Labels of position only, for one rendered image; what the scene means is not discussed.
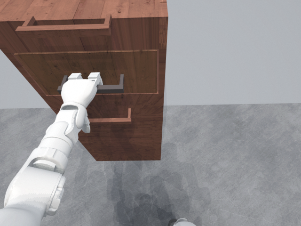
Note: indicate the left robot hand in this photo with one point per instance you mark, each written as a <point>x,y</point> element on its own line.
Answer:
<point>81,91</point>

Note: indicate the left robot forearm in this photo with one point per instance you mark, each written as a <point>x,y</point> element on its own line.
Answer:
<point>53,152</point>

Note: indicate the robot right shin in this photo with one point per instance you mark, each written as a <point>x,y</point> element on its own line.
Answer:
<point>180,220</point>

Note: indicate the handle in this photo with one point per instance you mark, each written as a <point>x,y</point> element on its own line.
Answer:
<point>110,121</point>
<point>101,88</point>
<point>74,30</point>

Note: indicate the cabinet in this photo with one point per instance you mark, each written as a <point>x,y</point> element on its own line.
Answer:
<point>135,25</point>

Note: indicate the drawer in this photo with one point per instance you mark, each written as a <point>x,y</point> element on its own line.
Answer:
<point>138,66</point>

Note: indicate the left robot upper arm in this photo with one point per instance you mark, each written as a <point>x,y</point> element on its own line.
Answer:
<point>36,194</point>

